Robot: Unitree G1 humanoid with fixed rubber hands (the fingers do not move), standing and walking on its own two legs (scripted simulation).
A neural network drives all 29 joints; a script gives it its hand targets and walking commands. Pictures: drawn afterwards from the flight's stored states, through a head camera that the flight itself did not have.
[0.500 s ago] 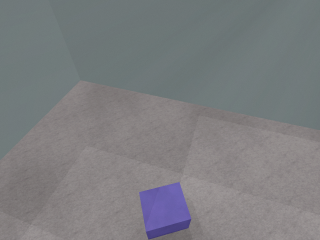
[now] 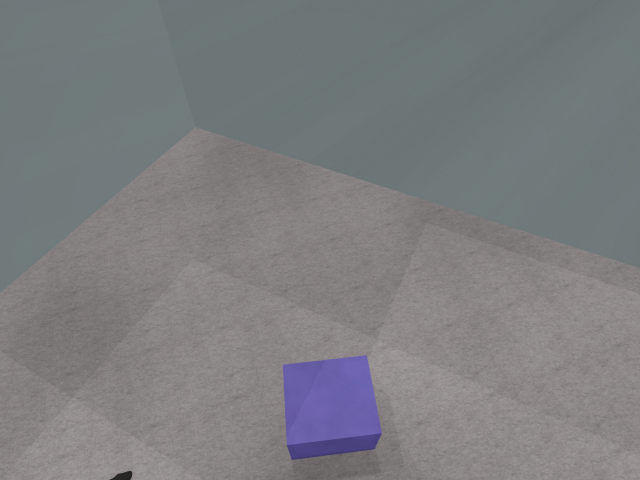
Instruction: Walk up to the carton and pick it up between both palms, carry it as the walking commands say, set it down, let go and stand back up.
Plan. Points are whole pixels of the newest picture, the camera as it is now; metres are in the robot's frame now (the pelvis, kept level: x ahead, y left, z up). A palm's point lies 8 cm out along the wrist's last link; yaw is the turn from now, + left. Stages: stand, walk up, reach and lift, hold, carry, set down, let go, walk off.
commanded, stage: walk up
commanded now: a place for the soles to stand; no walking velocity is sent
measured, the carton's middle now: (329, 407) +0.40 +0.02 -0.67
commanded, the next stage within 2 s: reach and lift in 1.82 s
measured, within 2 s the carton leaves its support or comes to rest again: neither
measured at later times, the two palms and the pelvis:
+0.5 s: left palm out of the picture +0.06 +0.25 -0.11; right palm out of the picture +0.16 -0.33 -0.10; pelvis +0.02 -0.05 +0.01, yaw +7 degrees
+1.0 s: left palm out of the picture +0.02 +0.26 -0.11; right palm out of the picture +0.14 -0.32 -0.10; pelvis +0.01 -0.04 +0.02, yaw +10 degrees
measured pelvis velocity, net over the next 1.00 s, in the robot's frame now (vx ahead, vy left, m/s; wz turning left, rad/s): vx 0.01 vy -0.04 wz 0.17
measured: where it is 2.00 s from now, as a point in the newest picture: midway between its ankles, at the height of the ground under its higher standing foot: outside the picture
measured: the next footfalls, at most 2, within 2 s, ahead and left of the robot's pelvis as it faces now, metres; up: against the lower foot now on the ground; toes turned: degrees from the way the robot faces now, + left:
none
